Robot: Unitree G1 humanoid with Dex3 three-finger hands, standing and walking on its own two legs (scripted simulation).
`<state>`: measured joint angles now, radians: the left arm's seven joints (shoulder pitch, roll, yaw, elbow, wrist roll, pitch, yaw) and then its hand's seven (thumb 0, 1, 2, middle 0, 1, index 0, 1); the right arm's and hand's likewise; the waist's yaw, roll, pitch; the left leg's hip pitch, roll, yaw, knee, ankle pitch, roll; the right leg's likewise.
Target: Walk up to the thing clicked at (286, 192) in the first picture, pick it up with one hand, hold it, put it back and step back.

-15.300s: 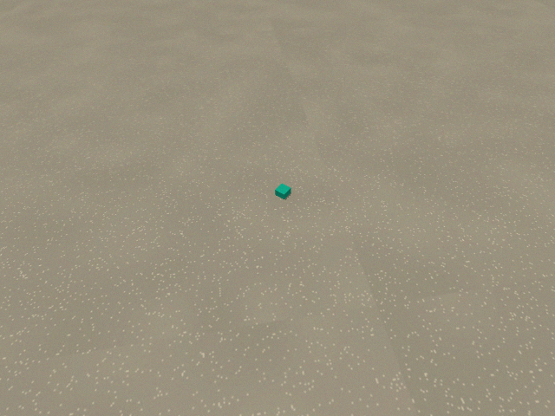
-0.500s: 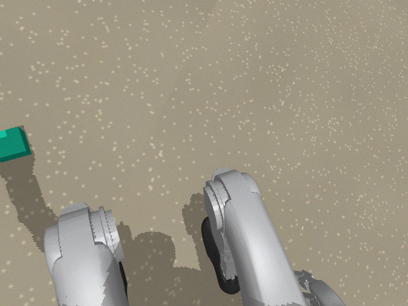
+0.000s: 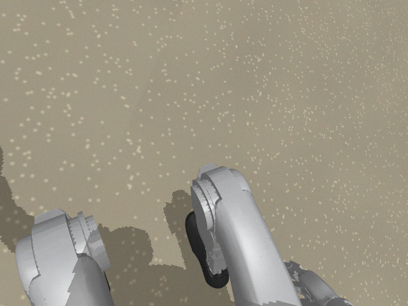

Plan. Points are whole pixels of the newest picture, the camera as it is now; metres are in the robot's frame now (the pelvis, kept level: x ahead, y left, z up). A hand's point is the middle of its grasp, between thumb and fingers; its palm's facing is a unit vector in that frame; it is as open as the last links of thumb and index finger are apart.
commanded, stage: rest palm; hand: left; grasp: from above
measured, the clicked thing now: out of the picture +0.46 +0.35 -0.29
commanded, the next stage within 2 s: close in 1.32 s
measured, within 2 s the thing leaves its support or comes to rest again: neither
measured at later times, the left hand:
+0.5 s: hand out of the picture +0.45 +0.35 -0.25, palm faces -0.44 -0.18 -0.88, open 13.7 cm
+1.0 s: hand out of the picture +0.45 +0.34 -0.26, palm faces -0.42 -0.16 -0.89, open 14.3 cm
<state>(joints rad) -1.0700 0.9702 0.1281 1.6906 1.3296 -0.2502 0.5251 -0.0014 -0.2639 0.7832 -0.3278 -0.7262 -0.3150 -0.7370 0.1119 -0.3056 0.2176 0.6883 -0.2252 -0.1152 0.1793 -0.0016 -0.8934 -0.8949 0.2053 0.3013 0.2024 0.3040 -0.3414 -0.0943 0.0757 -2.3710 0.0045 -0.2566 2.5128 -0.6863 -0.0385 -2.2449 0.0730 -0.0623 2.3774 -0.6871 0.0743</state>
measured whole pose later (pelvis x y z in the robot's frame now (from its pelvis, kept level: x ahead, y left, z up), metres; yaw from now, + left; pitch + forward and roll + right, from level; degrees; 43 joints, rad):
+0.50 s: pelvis +0.01 +0.01 -0.01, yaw -2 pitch +29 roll -15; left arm -1.05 1.04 0.17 1.72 1.30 -0.24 0.57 0.00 -0.43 0.90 -0.23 -0.80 -0.19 -0.84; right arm 0.07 -0.32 0.27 0.68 -0.27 -0.17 0.22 0.00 -0.90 -0.90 0.21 0.30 0.20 0.30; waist -0.36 -0.13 0.13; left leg -2.36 0.01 -0.29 2.56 -0.73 -0.03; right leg -2.23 0.08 -0.09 2.39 -0.71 0.08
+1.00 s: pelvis +0.00 +0.01 -0.01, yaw -4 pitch +27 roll -16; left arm -1.06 1.07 0.15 1.77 1.32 -0.25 0.63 0.00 -0.55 1.01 -0.12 -0.93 -0.08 -0.97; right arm 0.06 -0.33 0.31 0.67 -0.30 -0.21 0.25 0.00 -0.90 -0.90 0.20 0.30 0.20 0.30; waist -0.37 -0.15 0.16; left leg -2.37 0.02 -0.31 2.59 -0.73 -0.02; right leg -2.22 0.08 -0.11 2.40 -0.69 0.08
